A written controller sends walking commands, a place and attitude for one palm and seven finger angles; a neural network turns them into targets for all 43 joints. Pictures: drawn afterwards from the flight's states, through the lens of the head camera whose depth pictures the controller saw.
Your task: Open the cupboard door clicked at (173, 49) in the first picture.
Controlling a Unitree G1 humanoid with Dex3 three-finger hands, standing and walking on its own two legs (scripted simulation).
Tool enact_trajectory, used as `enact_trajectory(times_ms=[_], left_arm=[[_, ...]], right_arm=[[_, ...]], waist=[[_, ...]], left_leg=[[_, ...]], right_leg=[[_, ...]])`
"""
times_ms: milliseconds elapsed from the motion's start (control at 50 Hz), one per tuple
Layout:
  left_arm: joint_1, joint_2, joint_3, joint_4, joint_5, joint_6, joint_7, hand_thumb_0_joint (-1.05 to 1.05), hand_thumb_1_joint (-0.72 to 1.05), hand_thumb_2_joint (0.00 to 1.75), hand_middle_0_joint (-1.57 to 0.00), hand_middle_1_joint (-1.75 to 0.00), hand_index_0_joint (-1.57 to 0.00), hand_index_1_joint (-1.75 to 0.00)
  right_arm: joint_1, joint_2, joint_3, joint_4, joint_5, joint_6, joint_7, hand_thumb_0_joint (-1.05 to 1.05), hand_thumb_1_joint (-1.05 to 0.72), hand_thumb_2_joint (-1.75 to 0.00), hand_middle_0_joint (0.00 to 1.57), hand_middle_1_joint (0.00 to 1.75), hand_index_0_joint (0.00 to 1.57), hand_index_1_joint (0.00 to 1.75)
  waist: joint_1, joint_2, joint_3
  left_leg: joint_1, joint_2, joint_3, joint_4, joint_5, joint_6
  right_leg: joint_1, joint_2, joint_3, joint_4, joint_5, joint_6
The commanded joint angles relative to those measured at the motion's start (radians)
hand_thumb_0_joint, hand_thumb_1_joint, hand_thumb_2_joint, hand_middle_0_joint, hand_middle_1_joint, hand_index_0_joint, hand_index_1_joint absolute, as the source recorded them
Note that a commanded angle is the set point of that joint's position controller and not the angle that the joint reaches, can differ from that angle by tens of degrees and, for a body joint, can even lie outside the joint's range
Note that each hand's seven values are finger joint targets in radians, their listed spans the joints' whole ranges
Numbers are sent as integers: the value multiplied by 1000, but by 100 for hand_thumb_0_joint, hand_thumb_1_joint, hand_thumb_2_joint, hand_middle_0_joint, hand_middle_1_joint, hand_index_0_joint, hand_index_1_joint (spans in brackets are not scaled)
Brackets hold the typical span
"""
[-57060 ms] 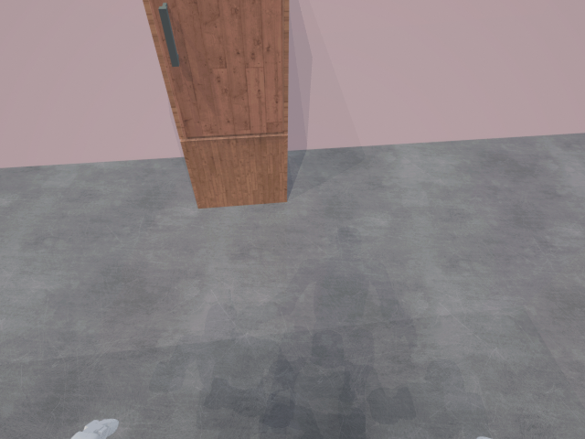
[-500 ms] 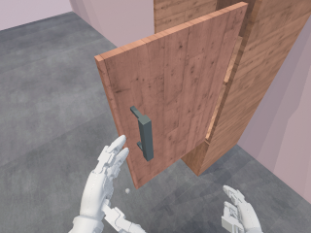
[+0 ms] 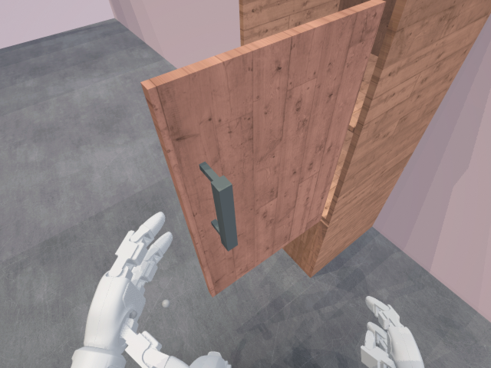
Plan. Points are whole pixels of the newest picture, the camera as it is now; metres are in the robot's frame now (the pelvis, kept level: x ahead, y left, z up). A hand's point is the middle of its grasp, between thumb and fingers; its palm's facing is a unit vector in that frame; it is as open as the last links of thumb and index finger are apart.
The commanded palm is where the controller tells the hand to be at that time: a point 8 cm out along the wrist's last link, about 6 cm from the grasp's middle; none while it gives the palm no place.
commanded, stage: draw the hand back to the body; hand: left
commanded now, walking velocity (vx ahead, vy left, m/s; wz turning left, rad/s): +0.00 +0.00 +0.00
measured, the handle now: (218, 209) +0.34 +0.06 +0.10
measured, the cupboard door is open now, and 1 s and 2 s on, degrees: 89 89 89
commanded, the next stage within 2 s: step back with the hand held close in 1.52 s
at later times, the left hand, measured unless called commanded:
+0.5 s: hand (94, 296) +0.18 +0.18 +0.15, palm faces -0.03 -0.99 -0.15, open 16.0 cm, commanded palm +0.16 +0.24 +0.16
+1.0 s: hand (6, 239) +0.22 +0.27 +0.20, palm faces +0.33 -0.85 -0.40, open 10.8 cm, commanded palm +0.17 +0.31 +0.22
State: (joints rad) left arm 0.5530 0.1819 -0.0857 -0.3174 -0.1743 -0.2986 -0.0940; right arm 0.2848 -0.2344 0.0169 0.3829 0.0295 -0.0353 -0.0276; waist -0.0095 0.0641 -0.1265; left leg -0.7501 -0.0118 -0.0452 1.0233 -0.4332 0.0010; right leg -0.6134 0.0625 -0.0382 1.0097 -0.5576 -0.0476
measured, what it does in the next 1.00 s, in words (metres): rises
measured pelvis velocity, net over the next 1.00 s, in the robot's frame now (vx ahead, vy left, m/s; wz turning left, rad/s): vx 0.03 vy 0.04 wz -0.03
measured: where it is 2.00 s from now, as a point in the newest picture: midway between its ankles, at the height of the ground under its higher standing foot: outside the picture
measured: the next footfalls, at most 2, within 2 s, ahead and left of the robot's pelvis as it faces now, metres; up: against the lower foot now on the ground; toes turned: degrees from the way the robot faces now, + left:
none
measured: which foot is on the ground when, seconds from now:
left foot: down 0.00-1.00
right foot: down 0.00-1.00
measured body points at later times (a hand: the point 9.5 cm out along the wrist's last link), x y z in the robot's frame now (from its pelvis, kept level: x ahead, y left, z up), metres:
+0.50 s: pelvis +0.01 +0.02 +0.02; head +0.00 +0.01 +0.47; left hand +0.18 +0.23 +0.16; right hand +0.20 -0.20 -0.03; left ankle +0.04 +0.12 -0.67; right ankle -0.03 -0.09 -0.67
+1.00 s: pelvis +0.03 +0.04 +0.06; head +0.02 +0.02 +0.51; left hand +0.20 +0.31 +0.23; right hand +0.21 -0.18 -0.02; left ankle +0.04 +0.12 -0.67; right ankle -0.03 -0.09 -0.67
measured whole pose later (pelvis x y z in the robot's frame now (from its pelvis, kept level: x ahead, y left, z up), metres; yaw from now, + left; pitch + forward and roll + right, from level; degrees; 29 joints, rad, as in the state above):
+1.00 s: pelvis +0.03 +0.04 +0.06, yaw -2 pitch +0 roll -1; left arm 0.56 0.36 0.25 -0.49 -0.07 -0.05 0.13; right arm 0.23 -0.21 0.05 0.56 0.02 -0.07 -0.09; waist 0.05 0.05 -0.04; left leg -0.28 -0.04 0.01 0.57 -0.28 0.05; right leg -0.15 0.02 0.03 0.51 -0.36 0.00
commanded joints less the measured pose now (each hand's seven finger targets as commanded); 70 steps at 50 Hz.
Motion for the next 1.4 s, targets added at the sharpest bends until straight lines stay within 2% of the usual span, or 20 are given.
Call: enact_trajectory(times_ms=[0,120,220,260,320,420,440,460,480,620,680,720,740,860,1000,1120,1160,1200,1300,1380], left_arm=[[-25,106,93,-250,-18,-53,-21,0,-50,30,-15,-30,-15,-30],[4,116,153,-249,-59,39,-41,0,-50,30,-15,-30,-15,-30],[5,153,210,-318,-107,43,-74,0,-50,30,-15,-30,-15,-30],[28,147,210,-333,-117,39,-94,0,-50,30,-15,-30,-15,-30],[6,170,228,-337,-125,52,-119,0,-50,30,-15,-30,-15,-30],[6,209,289,-329,-139,104,-140,0,-32,37,-16,-30,-16,-30],[-32,290,286,-456,1,110,3,0,-29,39,-16,-30,-16,-30],[31,211,250,-410,16,138,67,0,-26,40,-16,-30,-16,-30],[56,177,227,-392,25,162,96,0,-22,42,-16,-30,-16,-30],[-40,267,305,-410,104,188,214,0,2,52,-17,-30,-17,-30],[-46,244,299,-406,108,190,226,0,13,57,-17,-30,-17,-30],[-54,277,338,-407,116,184,235,0,20,60,-18,-30,-18,-30],[-34,254,324,-409,111,185,235,0,23,62,-18,-30,-18,-30],[-23,298,414,-378,106,182,235,0,44,70,-18,-30,-18,-30],[-88,345,505,-381,101,172,236,0,69,81,-19,-30,-19,-30],[-120,399,588,-364,95,176,239,0,90,90,-20,-30,-20,-30],[-87,336,535,-319,92,183,230,0,90,90,-20,-30,-20,-30],[-94,321,517,-308,93,187,224,0,90,90,-20,-30,-20,-30],[-120,362,545,-333,92,183,225,0,90,90,-20,-30,-20,-30],[-129,376,559,-356,92,173,227,0,90,90,-20,-30,-20,-30]], right_arm=[[-85,-89,-39,-171,5,-67,-9,0,-90,-90,20,30,20,30],[-104,-86,-30,-172,17,-60,-19,0,-90,-90,20,30,20,30],[-104,-91,-26,-164,21,-80,-31,0,-90,-90,20,30,20,30],[-96,-88,-26,-159,25,-89,-30,0,-90,-90,20,30,20,30],[-99,-95,-26,-147,27,-100,-30,0,-90,-90,20,30,20,30],[-115,-100,-24,-135,32,-110,-34,0,-90,-90,20,30,20,30],[-132,-79,-14,-157,20,-96,-66,0,-90,-90,20,30,20,30],[-118,-66,-7,-144,13,-88,-77,0,-90,-90,20,30,20,30],[-113,-65,-5,-143,12,-80,-81,0,-90,-90,20,30,20,30],[-148,-77,2,-90,-4,-78,-98,0,-90,-90,20,30,20,30],[-154,-73,5,-72,-6,-85,-96,0,-90,-90,20,30,20,30],[-161,-80,6,-50,-11,-96,-92,0,-90,-90,20,30,20,30],[-162,-77,6,-44,-11,-98,-89,0,-90,-90,20,30,20,30],[-184,-86,-4,-5,-12,-103,-77,0,-90,-90,20,30,20,30],[-183,-91,-16,25,-13,-101,-66,0,-90,-90,20,30,20,30],[-188,-98,-30,47,-13,-96,-61,0,-90,-90,20,30,20,30],[-186,-95,-30,49,-14,-89,-54,0,-90,-90,20,30,20,30],[-188,-99,-33,51,-13,-84,-48,0,-90,-90,20,30,20,30],[-205,-100,-38,40,-16,-73,-54,0,-90,-90,20,30,20,30],[-213,-90,-33,46,-16,-80,-61,0,-90,-90,20,30,20,30]], waist=[[-1,-65,-137],[12,-95,-90],[16,-87,-112],[17,-54,-112],[14,-34,-83],[26,-28,-67],[75,-29,-46],[47,-13,-13],[43,-48,20],[47,-19,29],[45,10,30],[56,28,10],[51,32,11],[65,-50,21],[68,20,17],[75,12,-19],[67,14,15],[63,16,29],[71,-42,12],[74,1,6]], left_leg=[[195,-3,14,-124,138,36],[225,-1,13,-175,153,38],[278,-1,8,-194,210,39],[306,-1,8,-206,243,38],[320,2,1,-221,241,39],[342,6,-6,-253,224,37],[354,13,0,-294,204,31],[382,16,5,-306,176,27],[376,20,-4,-320,145,26],[477,29,-8,-414,112,31],[516,34,-16,-464,136,27],[547,37,-20,-486,181,26],[553,41,-25,-503,203,22],[593,47,-8,-546,325,17],[644,51,6,-577,420,8],[681,49,28,-568,527,13],[681,49,30,-573,533,13],[682,48,31,-580,511,14],[677,37,40,-594,438,26],[688,27,50,-588,435,27]], right_leg=[[15,-48,79,-240,304,53],[62,-38,49,-275,326,54],[96,-32,31,-278,418,57],[95,-30,16,-273,457,56],[85,-22,6,-286,419,49],[98,-18,-6,-313,364,41],[95,-42,58,-390,333,22],[80,-49,58,-418,288,20],[73,-49,45,-427,251,22],[151,-52,40,-514,200,21],[199,-53,28,-514,235,21],[241,-50,25,-525,277,19],[262,-52,20,-519,296,19],[335,-47,15,-561,387,25],[383,-48,19,-597,443,26],[426,-49,24,-617,541,29],[409,-50,21,-622,540,34],[402,-49,21,-631,525,36],[427,-48,26,-648,517,37],[441,-53,32,-656,532,35]])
